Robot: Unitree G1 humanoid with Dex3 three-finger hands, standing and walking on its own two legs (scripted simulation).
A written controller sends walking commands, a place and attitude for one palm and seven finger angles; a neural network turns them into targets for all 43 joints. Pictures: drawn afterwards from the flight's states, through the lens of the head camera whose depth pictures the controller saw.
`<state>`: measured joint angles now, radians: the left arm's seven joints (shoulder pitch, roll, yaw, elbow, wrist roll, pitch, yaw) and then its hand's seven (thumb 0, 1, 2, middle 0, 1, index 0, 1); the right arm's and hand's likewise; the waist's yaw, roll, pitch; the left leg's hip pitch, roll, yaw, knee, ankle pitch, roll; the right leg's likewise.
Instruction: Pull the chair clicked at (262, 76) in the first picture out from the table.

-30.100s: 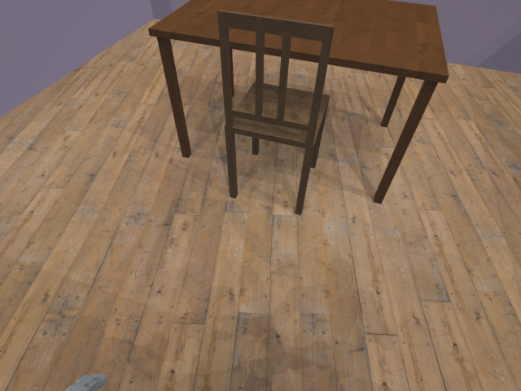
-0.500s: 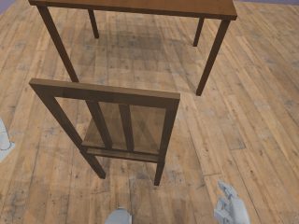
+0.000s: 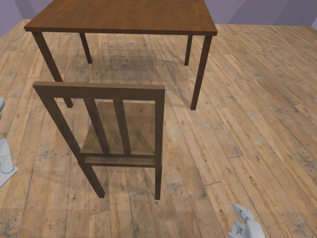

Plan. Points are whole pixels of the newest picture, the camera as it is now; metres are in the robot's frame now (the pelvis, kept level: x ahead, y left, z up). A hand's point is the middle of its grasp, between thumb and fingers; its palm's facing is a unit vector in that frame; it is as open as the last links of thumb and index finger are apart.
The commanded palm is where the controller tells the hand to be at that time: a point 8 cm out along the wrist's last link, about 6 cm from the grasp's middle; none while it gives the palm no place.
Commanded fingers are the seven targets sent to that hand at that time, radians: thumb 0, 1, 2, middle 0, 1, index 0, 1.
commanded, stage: stop stepping back and stand still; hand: left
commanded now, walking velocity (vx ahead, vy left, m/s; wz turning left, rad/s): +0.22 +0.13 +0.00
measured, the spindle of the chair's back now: (99, 128) +0.48 +0.25 -0.07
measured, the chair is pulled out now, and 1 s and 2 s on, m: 0.58 0.58 0.58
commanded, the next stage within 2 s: let the arm hang, fingers relaxed in 0.46 s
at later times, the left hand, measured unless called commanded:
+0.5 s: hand out of the picture +0.15 +0.29 +0.18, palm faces +0.49 -0.72 -0.49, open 7.4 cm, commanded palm +0.10 +0.31 +0.18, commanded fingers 0.00 0.90 0.90 -0.20 -0.30 -0.20 -0.30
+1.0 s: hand out of the picture +0.00 +0.17 -0.16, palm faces +0.06 -0.98 -0.19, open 7.0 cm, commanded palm none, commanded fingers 0.00 0.90 0.90 -0.20 -0.30 -0.20 -0.30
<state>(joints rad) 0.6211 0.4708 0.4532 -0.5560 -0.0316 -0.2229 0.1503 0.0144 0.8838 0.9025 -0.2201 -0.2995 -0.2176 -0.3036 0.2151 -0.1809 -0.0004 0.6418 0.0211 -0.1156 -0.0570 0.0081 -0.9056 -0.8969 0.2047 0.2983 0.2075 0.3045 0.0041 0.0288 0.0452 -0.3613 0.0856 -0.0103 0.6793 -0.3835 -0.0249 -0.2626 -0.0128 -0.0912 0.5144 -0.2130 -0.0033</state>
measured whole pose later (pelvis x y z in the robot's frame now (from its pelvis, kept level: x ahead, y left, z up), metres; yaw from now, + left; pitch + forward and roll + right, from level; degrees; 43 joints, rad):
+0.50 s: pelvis -0.03 +0.00 +0.01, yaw +2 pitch +0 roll -1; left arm 0.56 0.42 0.45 -0.43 -0.03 -0.22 0.16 0.01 0.89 0.90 -0.21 -0.30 -0.21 -0.30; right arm 0.25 -0.19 0.00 0.68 0.02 -0.13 -0.06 0.01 -0.91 -0.90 0.20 0.30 0.21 0.30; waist 0.00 0.03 -0.01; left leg -0.24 0.00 0.01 0.51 -0.27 0.03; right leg -0.20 -0.01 -0.06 0.44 -0.24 0.01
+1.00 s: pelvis -0.05 -0.02 +0.01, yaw +4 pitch -1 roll -1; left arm 0.28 0.20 -0.01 0.85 0.02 0.02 0.03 -0.05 0.96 0.90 -0.21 -0.30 -0.21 -0.30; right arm 0.32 -0.17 0.00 0.95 -0.02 0.02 -0.01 0.01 -0.91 -0.90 0.20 0.30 0.20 0.30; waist -0.02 -0.02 0.07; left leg -0.25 0.01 -0.03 0.51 -0.24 0.00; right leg -0.20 -0.01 -0.10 0.46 -0.24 -0.02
